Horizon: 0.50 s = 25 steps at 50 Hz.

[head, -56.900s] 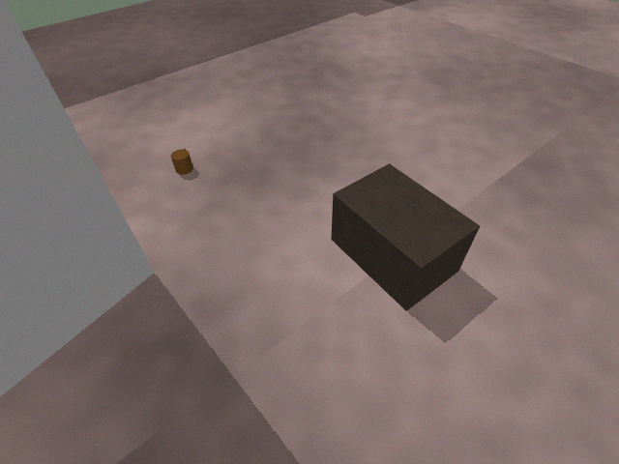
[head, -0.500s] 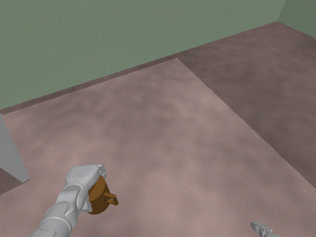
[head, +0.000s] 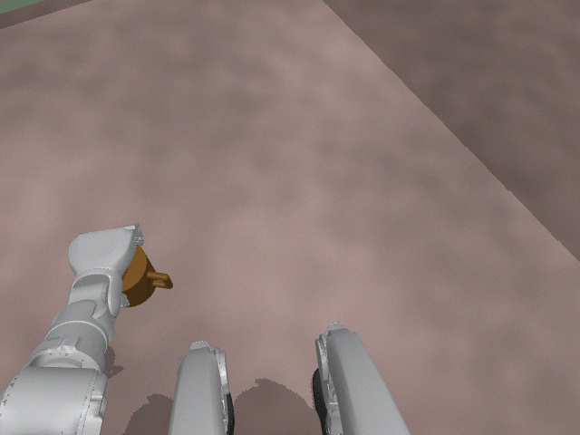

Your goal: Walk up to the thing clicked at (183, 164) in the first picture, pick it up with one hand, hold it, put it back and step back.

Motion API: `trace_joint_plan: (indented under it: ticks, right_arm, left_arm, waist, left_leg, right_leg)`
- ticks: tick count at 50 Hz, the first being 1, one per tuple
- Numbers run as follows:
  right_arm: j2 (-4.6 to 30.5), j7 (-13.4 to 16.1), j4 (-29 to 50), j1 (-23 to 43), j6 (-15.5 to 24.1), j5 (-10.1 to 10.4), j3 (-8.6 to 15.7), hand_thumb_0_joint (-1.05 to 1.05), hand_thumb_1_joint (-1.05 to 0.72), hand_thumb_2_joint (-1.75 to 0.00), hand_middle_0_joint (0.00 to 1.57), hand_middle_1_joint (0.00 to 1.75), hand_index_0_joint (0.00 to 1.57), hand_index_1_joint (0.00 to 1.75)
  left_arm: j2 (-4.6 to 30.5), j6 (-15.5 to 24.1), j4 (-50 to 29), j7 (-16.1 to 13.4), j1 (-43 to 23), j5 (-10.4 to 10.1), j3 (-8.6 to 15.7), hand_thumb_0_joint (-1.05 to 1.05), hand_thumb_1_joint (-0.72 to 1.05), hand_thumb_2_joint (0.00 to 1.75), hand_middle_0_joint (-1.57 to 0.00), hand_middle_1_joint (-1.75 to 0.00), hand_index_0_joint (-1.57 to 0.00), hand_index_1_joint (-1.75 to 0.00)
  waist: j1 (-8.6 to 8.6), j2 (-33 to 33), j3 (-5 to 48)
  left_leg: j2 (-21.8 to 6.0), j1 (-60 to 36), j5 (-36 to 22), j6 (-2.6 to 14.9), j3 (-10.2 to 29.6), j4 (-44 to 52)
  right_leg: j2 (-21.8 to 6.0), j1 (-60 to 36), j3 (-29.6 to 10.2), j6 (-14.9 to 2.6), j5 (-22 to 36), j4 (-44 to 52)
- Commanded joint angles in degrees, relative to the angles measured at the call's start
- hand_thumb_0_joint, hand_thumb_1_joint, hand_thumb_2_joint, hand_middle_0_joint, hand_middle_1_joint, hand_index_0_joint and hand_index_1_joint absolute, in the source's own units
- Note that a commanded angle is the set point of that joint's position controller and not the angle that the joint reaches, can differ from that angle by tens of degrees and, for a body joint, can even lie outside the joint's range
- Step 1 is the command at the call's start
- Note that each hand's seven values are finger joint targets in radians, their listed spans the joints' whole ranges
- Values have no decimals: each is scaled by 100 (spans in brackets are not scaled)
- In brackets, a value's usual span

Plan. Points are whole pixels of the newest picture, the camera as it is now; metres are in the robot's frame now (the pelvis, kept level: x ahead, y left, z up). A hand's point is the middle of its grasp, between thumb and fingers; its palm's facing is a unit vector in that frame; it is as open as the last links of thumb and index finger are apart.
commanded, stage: crouch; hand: left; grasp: from above
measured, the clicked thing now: (134, 276) +0.40 +0.23 -0.20
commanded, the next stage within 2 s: lower in 1.20 s
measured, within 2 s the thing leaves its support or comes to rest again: rests again in 1.92 s
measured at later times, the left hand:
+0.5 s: hand (144, 281) +0.42 +0.24 -0.33, palm faces -0.46 -0.04 -0.89, open 11.2 cm
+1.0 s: hand (152, 279) +0.44 +0.25 -0.39, palm faces -0.49 -0.04 -0.87, open 11.2 cm
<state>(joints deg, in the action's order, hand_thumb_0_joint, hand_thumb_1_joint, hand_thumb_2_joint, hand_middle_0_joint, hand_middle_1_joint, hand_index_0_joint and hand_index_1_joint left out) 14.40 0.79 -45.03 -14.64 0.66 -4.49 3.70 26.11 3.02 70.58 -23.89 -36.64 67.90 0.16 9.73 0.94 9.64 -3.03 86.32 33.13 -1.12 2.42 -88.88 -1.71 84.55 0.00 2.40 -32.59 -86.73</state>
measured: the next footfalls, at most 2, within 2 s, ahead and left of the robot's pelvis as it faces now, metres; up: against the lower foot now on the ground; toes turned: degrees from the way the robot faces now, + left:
none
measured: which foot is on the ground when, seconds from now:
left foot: down 0.00-1.00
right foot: down 0.00-1.00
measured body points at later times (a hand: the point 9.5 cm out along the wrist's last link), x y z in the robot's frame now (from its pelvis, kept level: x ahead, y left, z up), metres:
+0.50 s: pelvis -0.01 +0.00 -0.14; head +0.23 +0.04 +0.24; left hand +0.44 +0.24 -0.28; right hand +0.05 -0.28 -0.26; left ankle +0.06 +0.13 -0.55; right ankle +0.06 -0.15 -0.55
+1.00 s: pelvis -0.02 +0.00 -0.20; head +0.23 +0.04 +0.17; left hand +0.46 +0.25 -0.34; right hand -0.01 -0.28 -0.30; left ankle +0.06 +0.13 -0.55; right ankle +0.06 -0.15 -0.55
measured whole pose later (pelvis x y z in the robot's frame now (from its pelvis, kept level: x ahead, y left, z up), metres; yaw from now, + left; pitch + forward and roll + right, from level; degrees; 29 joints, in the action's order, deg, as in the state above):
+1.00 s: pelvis -0.02 +0.00 -0.20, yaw -3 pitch +37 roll -6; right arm 15.2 -6.7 -42.9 -11.4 3.8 -7.8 0.0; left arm 38.7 10.1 76.7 -20.3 -50.9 72.0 7.6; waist 13.8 -0.2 3.5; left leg -1.6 125.7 39.6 -2.0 7.7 -127.9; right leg -0.7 122.2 1.0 3.3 -39.1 -124.1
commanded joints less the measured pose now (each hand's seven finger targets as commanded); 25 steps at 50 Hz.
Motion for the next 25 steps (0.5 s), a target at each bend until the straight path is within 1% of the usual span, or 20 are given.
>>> trace_joint_plan:
  ticks: [1,3,4,5,6,8,9,10,11,12,13,14,16,18,19,20,22,23,24,25]
  right_arm:
    - [1135,0,306,-648,189,-41,314,0,-89,-90,20,30,20,30]
    - [1177,-66,297,-681,220,-58,285,0,-89,-90,20,30,20,30]
    - [1179,-101,311,-664,240,-75,298,0,-89,-90,20,30,20,30]
    - [1165,-134,322,-666,267,-85,289,0,-89,-90,20,30,20,30]
    - [1146,-165,329,-726,277,-85,285,0,-89,-90,20,30,20,30]
    - [1180,-220,295,-764,317,-111,256,0,-89,-90,20,30,20,30]
    - [1175,-249,315,-770,338,-125,256,0,-89,-90,20,30,20,30]
    - [1209,-269,314,-773,369,-142,277,0,-89,-90,20,30,20,30]
    - [1215,-305,287,-837,391,-167,265,0,-89,-90,20,30,20,30]
    - [1211,-316,316,-844,402,-155,287,0,-89,-90,20,30,20,30]
    - [1209,-338,313,-859,415,-163,281,0,-90,-90,20,30,20,30]
    - [1214,-348,265,-860,431,-194,276,0,-90,-90,20,30,20,30]
    - [1203,-374,264,-903,445,-226,258,0,-90,-90,20,30,20,30]
    - [1222,-396,300,-893,456,-236,278,0,-90,-90,20,30,20,30]
    - [1251,-405,263,-895,463,-264,258,0,-90,-90,20,30,20,30]
    - [1241,-412,275,-891,466,-268,252,0,-90,-90,20,30,20,30]
    - [1251,-426,298,-907,462,-281,230,0,-90,-90,20,30,20,30]
    - [1247,-427,281,-910,455,-283,208,0,-90,-90,20,30,20,30]
    - [1279,-439,312,-897,458,-281,211,0,-90,-90,20,30,20,30]
    - [1260,-445,328,-894,448,-281,207,0,-90,-90,20,30,20,30]
  left_arm:
    - [1791,46,-935,-181,-2197,-38,404,0,59,114,-101,-80,-97,-84]
    - [1982,143,-846,-127,-2182,33,545,0,60,111,-101,-80,-98,-83]
    - [1927,209,-869,-109,-2202,62,532,0,61,110,-101,-80,-99,-83]
    - [1953,286,-962,-103,-2436,71,539,0,61,112,-101,-82,-99,-84]
    - [1952,348,-991,-102,-2535,114,517,0,61,113,-101,-83,-99,-86]
    - [2122,429,-906,-151,-2560,147,677,0,60,110,-99,-84,-98,-85]
    - [2106,470,-1021,-175,-2644,142,684,0,59,110,-99,-83,-97,-85]
    - [2223,523,-1168,-209,-2836,162,732,0,59,112,-99,-84,-97,-86]
    - [2215,544,-1159,-227,-2841,213,740,0,59,113,-99,-84,-97,-87]
    - [2316,564,-1362,-268,-2938,201,769,0,60,110,-98,-86,-97,-87]
    - [2334,559,-1274,-304,-2858,221,799,0,59,110,-98,-84,-97,-86]
    - [2286,582,-1382,-324,-3039,197,784,0,58,110,-98,-83,-97,-85]
    - [2307,564,-1367,-381,-3154,226,797,0,57,110,-99,-82,-97,-84]
    - [2417,545,-1507,-418,-3250,231,830,0,54,110,-97,-81,-95,-84]
    - [2442,524,-1422,-427,-3176,220,871,0,54,110,-98,-80,-95,-83]
    - [2443,498,-1463,-439,-3213,228,851,0,54,109,-97,-81,-95,-83]
    - [2606,472,-1505,-434,-3327,222,920,0,53,110,-97,-80,-94,-83]
    - [2588,450,-1418,-419,-3246,225,917,0,53,108,-97,-79,-94,-82]
    - [2696,424,-1329,-404,-3289,234,968,0,53,110,-96,-80,-94,-83]
    - [2661,422,-1355,-387,-3340,231,927,0,53,110,-97,-79,-94,-83]
  waist:
    - [-141,1129,3550]
    - [-160,1201,3679]
    - [-151,1238,3799]
    - [-55,1206,3847]
    - [-6,1221,3834]
    - [3,1109,3893]
    - [-8,1233,4059]
    - [6,1344,4201]
    - [47,1441,4258]
    - [10,1403,4416]
    - [32,1449,4360]
    - [82,1616,4310]
    - [114,1640,4404]
    - [114,1834,4516]
    - [109,1824,4483]
    - [136,1809,4547]
    - [151,1815,4531]
    - [128,1889,4475]
    - [140,1835,4499]
    - [168,1823,4500]
  left_leg:
    - [226,-2121,-1172,131,-68,439]
    - [237,-1917,-1309,122,-18,153]
    - [239,-1858,-1320,116,-1,16]
    - [253,-1703,-1206,135,18,-116]
    - [259,-1538,-1060,152,-7,-198]
    - [284,-1201,-945,168,-23,-428]
    - [277,-1261,-989,150,-8,-507]
    - [274,-1327,-988,138,17,-592]
    - [262,-1424,-1184,129,33,-705]
    - [258,-1395,-1174,143,17,-813]
    - [251,-1372,-1190,124,25,-890]
    - [248,-1310,-1219,110,17,-970]
    - [236,-1341,-1249,109,41,-1124]
    - [226,-1326,-1281,98,6,-1284]
    - [224,-1273,-1335,87,22,-1345]
    - [223,-1231,-1370,105,-11,-1461]
    - [224,-1029,-1342,122,-53,-1601]
    - [229,-946,-1352,104,-55,-1630]
    - [224,-894,-1336,119,-48,-1709]
    - [210,-811,-1290,125,-58,-1768]
  right_leg:
    - [164,-482,332,-409,1023,415]
    - [157,-179,372,-417,1048,81]
    - [169,-16,403,-425,1012,-63]
    - [173,108,412,-418,957,-153]
    - [177,116,416,-414,916,-203]
    - [169,215,424,-392,927,-390]
    - [177,304,438,-404,923,-529]
    - [175,405,454,-407,903,-630]
    - [156,461,461,-408,1024,-739]
    - [178,515,464,-412,1032,-805]
    - [157,646,459,-411,1049,-906]
    - [153,782,448,-410,1072,-997]
    - [143,952,474,-405,1098,-1147]
    - [150,1027,463,-418,1108,-1291]
    - [132,1085,473,-410,1150,-1385]
    - [146,1079,471,-399,1217,-1424]
    - [147,1059,437,-387,1266,-1495]
    - [148,1123,443,-400,1250,-1579]
    - [150,1162,460,-391,1261,-1635]
    - [179,1162,468,-394,1241,-1667]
